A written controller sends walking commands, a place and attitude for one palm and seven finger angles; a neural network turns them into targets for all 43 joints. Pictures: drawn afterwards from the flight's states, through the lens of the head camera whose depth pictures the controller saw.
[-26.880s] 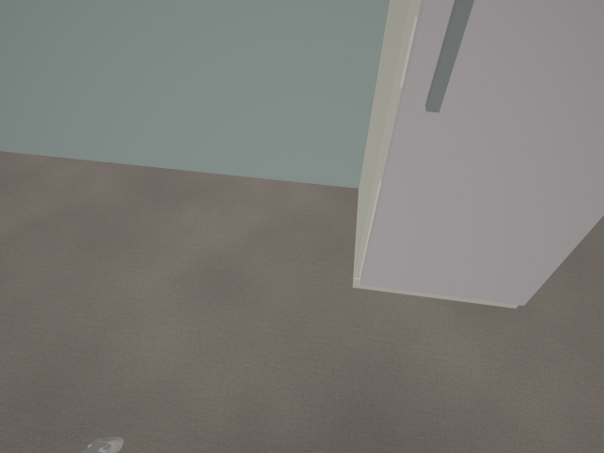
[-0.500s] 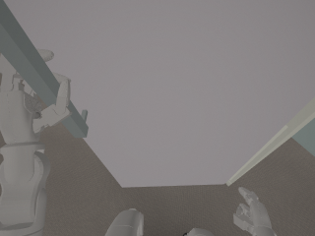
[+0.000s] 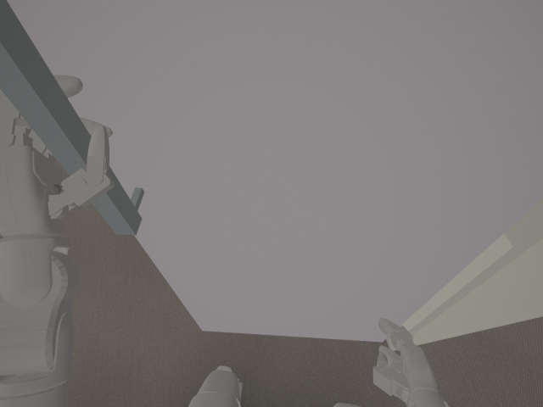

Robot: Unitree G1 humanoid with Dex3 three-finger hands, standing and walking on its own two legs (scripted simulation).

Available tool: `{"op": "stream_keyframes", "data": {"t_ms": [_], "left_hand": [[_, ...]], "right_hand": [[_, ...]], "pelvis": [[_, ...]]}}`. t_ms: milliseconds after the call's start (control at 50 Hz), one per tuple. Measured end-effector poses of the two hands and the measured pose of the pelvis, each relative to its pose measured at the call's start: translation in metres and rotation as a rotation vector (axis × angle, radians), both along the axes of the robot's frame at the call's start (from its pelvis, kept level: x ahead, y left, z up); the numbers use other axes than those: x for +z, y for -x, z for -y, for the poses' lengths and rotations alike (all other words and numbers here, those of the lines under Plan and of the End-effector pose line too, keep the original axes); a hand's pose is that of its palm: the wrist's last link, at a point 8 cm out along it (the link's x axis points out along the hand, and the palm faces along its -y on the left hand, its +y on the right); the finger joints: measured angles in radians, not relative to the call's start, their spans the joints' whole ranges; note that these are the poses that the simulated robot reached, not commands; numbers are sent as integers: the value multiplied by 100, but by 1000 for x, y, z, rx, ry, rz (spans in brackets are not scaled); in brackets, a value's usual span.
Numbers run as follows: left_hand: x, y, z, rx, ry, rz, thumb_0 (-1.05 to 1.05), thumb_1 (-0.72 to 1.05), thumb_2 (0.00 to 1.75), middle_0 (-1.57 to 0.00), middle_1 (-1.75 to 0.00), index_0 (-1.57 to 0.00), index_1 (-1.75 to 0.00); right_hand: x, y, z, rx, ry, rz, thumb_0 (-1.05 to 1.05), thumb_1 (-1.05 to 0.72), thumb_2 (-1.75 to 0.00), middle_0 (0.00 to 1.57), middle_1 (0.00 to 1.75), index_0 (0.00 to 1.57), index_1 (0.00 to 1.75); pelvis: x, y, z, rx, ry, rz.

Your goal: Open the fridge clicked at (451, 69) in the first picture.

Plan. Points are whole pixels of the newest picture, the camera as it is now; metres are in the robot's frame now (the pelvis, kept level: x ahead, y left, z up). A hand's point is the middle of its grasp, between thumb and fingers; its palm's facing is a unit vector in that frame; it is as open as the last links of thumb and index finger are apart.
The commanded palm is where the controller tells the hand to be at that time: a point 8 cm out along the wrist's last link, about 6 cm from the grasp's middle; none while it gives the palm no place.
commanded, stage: stop walking and hold the door back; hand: left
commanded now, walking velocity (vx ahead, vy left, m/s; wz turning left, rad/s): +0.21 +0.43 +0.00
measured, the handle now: (75, 119) +0.34 +0.22 +0.26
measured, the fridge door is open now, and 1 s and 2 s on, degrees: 75 69 74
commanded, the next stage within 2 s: loosen the grip on the handle in 1.38 s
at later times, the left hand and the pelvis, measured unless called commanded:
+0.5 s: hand (95, 157) +0.31 +0.20 +0.24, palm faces +0.28 -0.95 -0.16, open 6.1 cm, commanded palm +0.29 +0.25 +0.20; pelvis -0.10 -0.02 +0.02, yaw +10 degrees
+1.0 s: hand (109, 127) +0.35 +0.20 +0.24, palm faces +0.26 -0.95 -0.14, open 5.9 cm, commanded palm +0.30 +0.27 +0.20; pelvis -0.09 -0.01 +0.02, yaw +6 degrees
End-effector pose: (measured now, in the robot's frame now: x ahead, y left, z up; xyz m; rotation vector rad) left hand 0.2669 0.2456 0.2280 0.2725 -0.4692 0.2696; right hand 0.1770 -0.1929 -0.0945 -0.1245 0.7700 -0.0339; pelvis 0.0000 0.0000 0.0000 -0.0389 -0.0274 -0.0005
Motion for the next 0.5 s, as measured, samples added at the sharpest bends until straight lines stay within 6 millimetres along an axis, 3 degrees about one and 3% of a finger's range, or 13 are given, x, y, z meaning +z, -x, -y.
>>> {"op": "stream_keyframes", "data": {"t_ms": [100, 240, 380, 500], "left_hand": [[1, 24, 6, 60, 7, -30, -13, 57, 85, -46, -140, -20, -131], [4, 22, 6, 63, 37, -76, -12, 57, 85, -46, -140, -30, -136], [5, 7, 2, 0, 89, -85, -8, 59, 83, -46, -140, -35, -139], [10, -7, 0, -7, 91, -167, -8, 60, 80, -46, -140, -36, -139]], "right_hand": [[5, 11, 44, 33, 111, -58, 1, -90, -90, 20, 30, 21, 30], [28, 22, 79, 69, 218, -38, 2, -90, -90, 20, 30, 20, 30], [42, 51, 71, 69, 262, 10, 1, -90, -90, 20, 30, 20, 30], [22, 107, 41, 64, 162, -99, 1, -90, -90, 20, 30, 20, 30]], "pelvis": [[12, 15, 18, 74, -58, 7], [19, 44, 29, 144, -92, 0], [12, 82, 16, 159, -64, -22], [20, 100, 15, 180, -11, -8]]}}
